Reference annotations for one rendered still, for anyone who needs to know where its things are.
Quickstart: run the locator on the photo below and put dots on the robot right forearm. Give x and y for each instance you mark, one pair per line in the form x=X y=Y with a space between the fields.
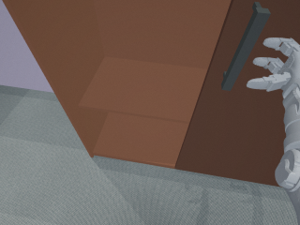
x=291 y=103

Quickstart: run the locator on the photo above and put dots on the robot right hand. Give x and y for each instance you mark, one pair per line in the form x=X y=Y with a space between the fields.
x=291 y=68

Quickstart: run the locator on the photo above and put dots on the handle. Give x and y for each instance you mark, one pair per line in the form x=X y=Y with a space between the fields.
x=254 y=28

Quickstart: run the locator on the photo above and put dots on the robot right upper arm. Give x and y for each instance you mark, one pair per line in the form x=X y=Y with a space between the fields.
x=287 y=175

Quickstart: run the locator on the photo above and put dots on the wardrobe door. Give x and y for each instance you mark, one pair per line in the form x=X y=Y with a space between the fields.
x=239 y=134

